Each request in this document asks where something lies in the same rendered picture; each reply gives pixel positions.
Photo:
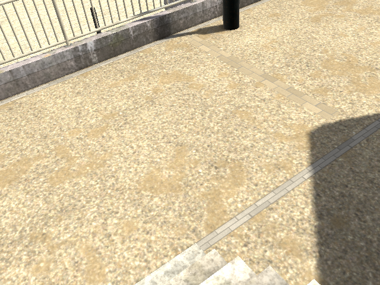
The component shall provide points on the stairs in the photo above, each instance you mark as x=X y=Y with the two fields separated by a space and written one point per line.
x=194 y=267

